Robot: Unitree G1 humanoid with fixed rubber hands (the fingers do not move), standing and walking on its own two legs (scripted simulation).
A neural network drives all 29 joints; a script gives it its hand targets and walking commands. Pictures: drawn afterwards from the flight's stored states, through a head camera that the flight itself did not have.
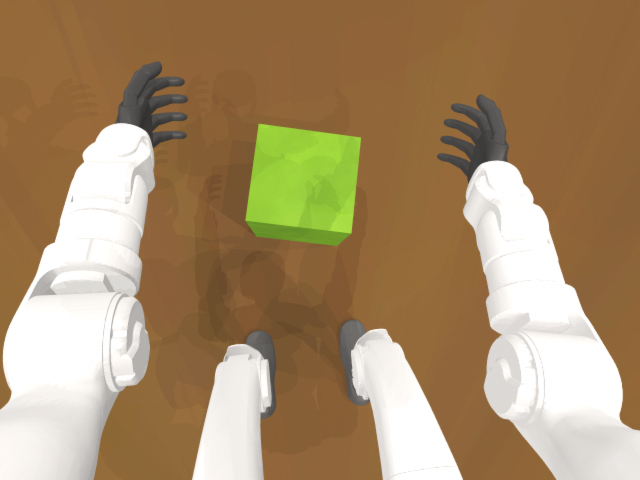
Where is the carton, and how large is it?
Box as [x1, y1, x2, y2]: [245, 124, 360, 245]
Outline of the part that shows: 259,124 245,220 256,236 336,245 351,232 360,137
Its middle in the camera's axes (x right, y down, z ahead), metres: -0.04 -0.10 +0.90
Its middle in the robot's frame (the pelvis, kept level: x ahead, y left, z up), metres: +0.54 -0.03 -0.54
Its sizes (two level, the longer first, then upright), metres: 0.210 0.200 0.250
